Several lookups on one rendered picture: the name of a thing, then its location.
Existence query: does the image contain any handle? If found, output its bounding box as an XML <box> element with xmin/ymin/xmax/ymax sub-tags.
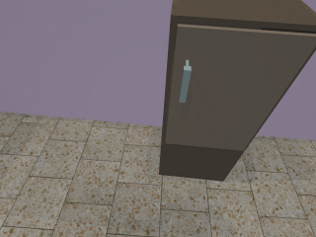
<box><xmin>179</xmin><ymin>59</ymin><xmax>192</xmax><ymax>103</ymax></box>

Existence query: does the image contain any cupboard door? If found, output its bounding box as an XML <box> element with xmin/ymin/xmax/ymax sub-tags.
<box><xmin>165</xmin><ymin>24</ymin><xmax>316</xmax><ymax>151</ymax></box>

